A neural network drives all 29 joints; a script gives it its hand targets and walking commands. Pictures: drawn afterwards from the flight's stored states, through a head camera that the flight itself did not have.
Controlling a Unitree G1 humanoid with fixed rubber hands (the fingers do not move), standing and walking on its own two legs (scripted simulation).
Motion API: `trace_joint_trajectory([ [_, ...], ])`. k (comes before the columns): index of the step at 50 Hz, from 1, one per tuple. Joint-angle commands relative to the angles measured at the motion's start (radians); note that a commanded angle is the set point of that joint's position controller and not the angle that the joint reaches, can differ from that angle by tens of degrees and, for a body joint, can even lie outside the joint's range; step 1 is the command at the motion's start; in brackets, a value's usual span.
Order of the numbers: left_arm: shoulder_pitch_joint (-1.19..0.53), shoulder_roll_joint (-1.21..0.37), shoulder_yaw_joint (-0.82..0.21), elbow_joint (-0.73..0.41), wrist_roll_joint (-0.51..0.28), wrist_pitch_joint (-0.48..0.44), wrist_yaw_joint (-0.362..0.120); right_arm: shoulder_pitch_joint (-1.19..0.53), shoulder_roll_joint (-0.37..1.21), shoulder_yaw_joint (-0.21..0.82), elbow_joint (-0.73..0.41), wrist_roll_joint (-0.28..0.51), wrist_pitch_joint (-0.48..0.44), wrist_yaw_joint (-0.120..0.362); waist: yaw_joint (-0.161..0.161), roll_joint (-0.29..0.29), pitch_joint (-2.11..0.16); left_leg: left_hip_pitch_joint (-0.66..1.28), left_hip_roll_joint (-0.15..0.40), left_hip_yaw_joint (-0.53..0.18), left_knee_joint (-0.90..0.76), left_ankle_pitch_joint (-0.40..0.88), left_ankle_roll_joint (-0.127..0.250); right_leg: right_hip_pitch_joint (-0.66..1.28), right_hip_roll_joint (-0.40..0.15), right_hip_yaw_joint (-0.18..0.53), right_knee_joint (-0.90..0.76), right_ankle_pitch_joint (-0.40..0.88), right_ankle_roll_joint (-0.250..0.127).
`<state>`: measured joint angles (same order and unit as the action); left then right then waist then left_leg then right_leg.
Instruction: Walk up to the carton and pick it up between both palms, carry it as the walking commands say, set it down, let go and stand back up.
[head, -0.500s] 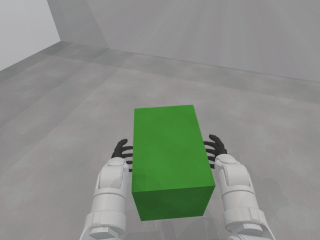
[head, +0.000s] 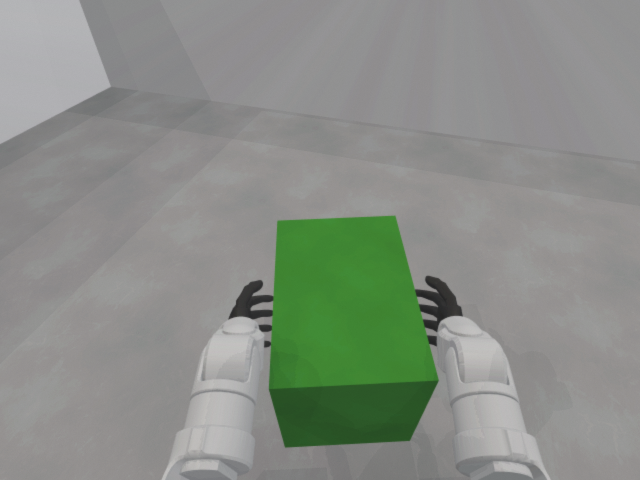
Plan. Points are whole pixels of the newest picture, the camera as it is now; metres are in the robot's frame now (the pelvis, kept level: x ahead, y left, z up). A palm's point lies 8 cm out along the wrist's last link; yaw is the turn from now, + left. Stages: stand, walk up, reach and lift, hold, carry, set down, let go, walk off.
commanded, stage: reach and lift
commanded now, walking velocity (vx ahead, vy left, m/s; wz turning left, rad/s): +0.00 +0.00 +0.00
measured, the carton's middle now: (341, 328) +0.34 -0.02 -0.02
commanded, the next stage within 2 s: hold in 0.46 s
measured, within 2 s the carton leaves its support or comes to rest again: neither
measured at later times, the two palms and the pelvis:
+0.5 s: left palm (242, 354) +0.26 +0.12 +0.04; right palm (455, 336) +0.28 -0.16 +0.05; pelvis -0.01 -0.02 +0.00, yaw +1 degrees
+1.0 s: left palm (240, 342) +0.27 +0.12 +0.05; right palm (457, 337) +0.27 -0.16 +0.06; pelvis -0.02 -0.01 -0.02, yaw -4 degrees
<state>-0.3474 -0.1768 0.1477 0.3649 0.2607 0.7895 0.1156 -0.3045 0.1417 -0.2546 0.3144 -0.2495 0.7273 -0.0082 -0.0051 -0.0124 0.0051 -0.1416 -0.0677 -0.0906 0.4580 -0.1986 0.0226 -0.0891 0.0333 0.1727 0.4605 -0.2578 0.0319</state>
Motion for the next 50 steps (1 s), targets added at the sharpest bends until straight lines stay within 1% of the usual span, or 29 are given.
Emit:
trace_joint_trajectory([
  [1, -0.511, -1.11, -0.511, -0.14, -0.302, -0.076, -0.278, -0.577, 0.973, 0.584, -0.08, 0.274, -0.024, 0.258, 0.003, 0.016, -0.299, 0.255, 0.018, -0.023, -0.063, 0.258, -0.042, -0.099, 0.045, -0.065, -0.086, 0.172, -0.048],
  [2, -0.509, -1.103, -0.51, -0.137, -0.298, -0.079, -0.281, -0.606, 0.984, 0.603, -0.106, 0.284, -0.027, 0.259, 0.011, 0.001, -0.309, 0.256, 0.015, -0.021, -0.057, 0.253, -0.04, -0.1, 0.044, -0.063, -0.085, 0.179, -0.042],
  [6, -0.473, -1.087, -0.519, -0.15, -0.296, -0.073, -0.289, -0.557, 0.986, 0.62, -0.116, 0.279, -0.02, 0.246, 0.012, 0.004, -0.291, 0.25, 0.003, -0.017, -0.059, 0.247, -0.034, -0.089, 0.045, -0.062, -0.089, 0.189, -0.048],
  [7, -0.49, -1.078, -0.513, -0.146, -0.294, -0.072, -0.29, -0.568, 0.989, 0.614, -0.105, 0.273, -0.018, 0.243, 0.01, -0.014, -0.27, 0.248, 0.003, -0.016, -0.061, 0.216, -0.032, -0.106, 0.043, -0.06, -0.093, 0.16, -0.046],
  [8, -0.5, -1.078, -0.523, -0.164, -0.302, -0.075, -0.293, -0.55, 0.99, 0.612, -0.096, 0.27, -0.017, 0.24, -0.001, -0.006, -0.273, 0.243, 0.004, -0.018, -0.062, 0.207, -0.032, -0.099, 0.044, -0.063, -0.091, 0.161, -0.049],
  [11, -0.503, -1.045, -0.511, -0.155, -0.299, -0.078, -0.304, -0.574, 1.013, 0.618, -0.098, 0.279, -0.02, 0.238, 0.01, -0.024, -0.251, 0.229, -0.003, -0.013, -0.06, 0.148, -0.022, -0.116, 0.033, -0.058, -0.093, 0.125, -0.044],
  [12, -0.506, -1.046, -0.526, -0.176, -0.309, -0.08, -0.308, -0.566, 1.022, 0.625, -0.108, 0.286, -0.02, 0.237, 0.011, -0.015, -0.269, 0.223, -0.006, -0.008, -0.055, 0.165, -0.022, -0.101, 0.034, -0.056, -0.091, 0.146, -0.042],
  [14, -0.53, -1.03, -0.518, -0.166, -0.307, -0.082, -0.313, -0.578, 1.03, 0.617, -0.09, 0.278, -0.021, 0.232, 0.01, -0.025, -0.249, 0.206, -0.01, -0.005, -0.055, 0.116, -0.019, -0.106, 0.028, -0.055, -0.096, 0.106, -0.039],
  [18, -0.54, -1.007, -0.525, -0.182, -0.31, -0.084, -0.325, -0.545, 1.061, 0.608, -0.059, 0.27, -0.017, 0.225, 0.004, -0.024, -0.232, 0.191, -0.018, 0.006, -0.052, 0.091, -0.014, -0.108, 0.022, -0.052, -0.103, 0.093, -0.037],
  [21, -0.553, -0.992, -0.512, -0.171, -0.308, -0.083, -0.334, -0.55, 1.084, 0.599, -0.03, 0.27, -0.015, 0.223, 0.014, -0.028, -0.224, 0.188, -0.02, 0.011, -0.045, 0.063, -0.013, -0.119, 0.013, -0.044, -0.108, 0.065, -0.033],
  [22, -0.561, -0.984, -0.508, -0.168, -0.306, -0.084, -0.337, -0.547, 1.079, 0.59, -0.018, 0.265, -0.017, 0.223, 0.007, -0.024, -0.218, 0.187, -0.018, 0.01, -0.046, 0.053, -0.012, -0.126, 0.012, -0.045, -0.108, 0.055, -0.037],
  [23, -0.557, -0.982, -0.504, -0.165, -0.304, -0.082, -0.339, -0.548, 1.079, 0.582, -0.016, 0.263, -0.015, 0.223, 0.008, -0.036, -0.212, 0.176, -0.02, 0.011, -0.049, 0.036, -0.012, -0.117, 0.015, -0.049, -0.112, 0.039, -0.033],
  [24, -0.564, -0.986, -0.508, -0.154, -0.311, -0.081, -0.342, -0.551, 1.076, 0.589, -0.017, 0.269, -0.019, 0.223, 0.001, -0.019, -0.202, 0.166, -0.022, 0.015, -0.05, 0.024, -0.013, -0.119, 0.012, -0.052, -0.114, 0.03, -0.037],
  [26, -0.574, -0.985, -0.506, -0.164, -0.309, -0.085, -0.346, -0.584, 1.087, 0.59, -0.028, 0.271, -0.024, 0.222, 0.011, -0.024, -0.216, 0.162, -0.022, 0.016, -0.043, 0.023, -0.012, -0.116, 0.01, -0.049, -0.11, 0.026, -0.035],
  [27, -0.568, -0.991, -0.502, -0.149, -0.304, -0.081, -0.346, -0.603, 1.084, 0.596, -0.037, 0.28, -0.024, 0.224, 0.014, -0.008, -0.213, 0.16, -0.022, 0.018, -0.042, 0.016, -0.014, -0.122, 0.009, -0.048, -0.11, 0.016, -0.037],
  [31, -0.605, -0.994, -0.5, -0.141, -0.315, -0.084, -0.35, -0.596, 1.086, 0.573, 0.006, 0.269, -0.024, 0.225, -0.003, -0.028, -0.198, 0.169, -0.021, 0.017, -0.04, -0.011, -0.015, -0.147, 0.009, -0.055, -0.118, -0.026, -0.038],
  [32, -0.618, -0.987, -0.495, -0.139, -0.315, -0.086, -0.35, -0.611, 1.087, 0.574, 0.007, 0.271, -0.024, 0.226, 0.008, -0.035, -0.205, 0.147, -0.023, 0.02, -0.039, -0.026, -0.015, -0.127, 0.008, -0.056, -0.118, -0.039, -0.035],
  [34, -0.635, -0.997, -0.502, -0.143, -0.316, -0.086, -0.349, -0.616, 1.086, 0.566, 0.012, 0.262, -0.028, 0.226, 0.0, -0.028, -0.222, 0.167, -0.017, 0.017, -0.039, -0.038, -0.018, -0.141, 0.011, -0.06, -0.114, -0.054, -0.041],
  [36, -0.63, -1.017, -0.507, -0.135, -0.315, -0.084, -0.346, -0.634, 1.076, 0.571, 0.0, 0.271, -0.032, 0.231, -0.001, -0.003, -0.228, 0.161, -0.013, 0.012, -0.04, -0.03, -0.021, -0.139, 0.014, -0.059, -0.104, -0.034, -0.047],
  [37, -0.624, -1.009, -0.498, -0.126, -0.311, -0.082, -0.343, -0.618, 1.076, 0.564, 0.024, 0.266, -0.028, 0.232, 0.0, -0.015, -0.209, 0.161, -0.012, 0.013, -0.043, -0.034, -0.021, -0.144, 0.013, -0.064, -0.107, -0.042, -0.046],
  [41, -0.624, -1.03, -0.508, -0.123, -0.317, -0.074, -0.337, -0.612, 1.055, 0.565, 0.014, 0.266, -0.027, 0.238, -0.005, -0.002, -0.22, 0.164, -0.007, 0.008, -0.05, -0.028, -0.025, -0.146, 0.023, -0.066, -0.1, -0.029, -0.053],
  [42, -0.674, -0.991, -0.548, -0.179, -0.31, -0.067, -0.331, -0.637, 1.032, 0.608, -0.045, 0.297, 0.002, 0.241, -0.009, 0.165, -0.319, -0.03, 0.249, -0.178, -0.026, 0.118, 0.013, -0.226, -0.079, -0.06, 0.08, -0.069, -0.042],
  [43, -0.663, -0.998, -0.562, -0.194, -0.322, -0.053, -0.324, -0.629, 1.019, 0.627, -0.085, 0.305, 0.014, 0.237, -0.006, 0.226, -0.333, -0.07, 0.291, -0.222, -0.05, 0.143, 0.039, -0.22, -0.032, -0.08, 0.187, -0.143, -0.031],
  [44, -0.671, -1.002, -0.576, -0.221, -0.34, -0.035, -0.319, -0.637, 1.017, 0.652, -0.121, 0.322, 0.033, 0.234, -0.003, 0.24, -0.346, -0.121, 0.331, -0.252, -0.08, 0.134, 0.068, -0.201, -0.017, -0.087, 0.292, -0.175, -0.025],
  [45, -0.671, -1.006, -0.58, -0.212, -0.36, -0.013, -0.311, -0.619, 1.02, 0.653, -0.113, 0.33, 0.051, 0.228, 0.002, 0.21, -0.408, -0.079, 0.347, -0.252, -0.068, 0.285, 0.096, -0.195, -0.013, -0.102, 0.317, -0.153, -0.014],
  [46, -0.637, -1.007, -0.591, -0.226, -0.376, 0.004, -0.307, -0.594, 1.02, 0.67, -0.134, 0.34, 0.072, 0.219, 0.013, 0.179, -0.416, -0.056, 0.327, -0.216, -0.032, 0.41, 0.099, -0.22, -0.016, -0.124, 0.274, -0.141, -0.02],
  [48, -0.609, -1.008, -0.63, -0.304, -0.437, 0.045, -0.304, -0.543, 1.016, 0.695, -0.211, 0.357, 0.112, 0.196, 0.021, 0.123, -0.466, -0.033, 0.275, -0.128, 0.082, 0.681, 0.074, -0.187, -0.033, -0.12, 0.139, 0.001, -0.047],
  [49, -0.594, -1.006, -0.645, -0.324, -0.459, 0.068, -0.305, -0.545, 1.011, 0.714, -0.26, 0.369, 0.132, 0.186, 0.016, 0.06, -0.475, -0.051, 0.245, -0.074, 0.158, 0.694, 0.045, -0.162, -0.064, -0.078, 0.095, 0.178, -0.06],
  [50, -0.561, -0.986, -0.645, -0.307, -0.467, 0.096, -0.305, -0.535, 0.99, 0.719, -0.272, 0.374, 0.157, 0.176, 0.014, -0.007, -0.495, -0.145, 0.215, -0.033, 0.238, 0.568, 0.007, -0.085, -0.126, -0.001, 0.085, 0.369, -0.087],
])
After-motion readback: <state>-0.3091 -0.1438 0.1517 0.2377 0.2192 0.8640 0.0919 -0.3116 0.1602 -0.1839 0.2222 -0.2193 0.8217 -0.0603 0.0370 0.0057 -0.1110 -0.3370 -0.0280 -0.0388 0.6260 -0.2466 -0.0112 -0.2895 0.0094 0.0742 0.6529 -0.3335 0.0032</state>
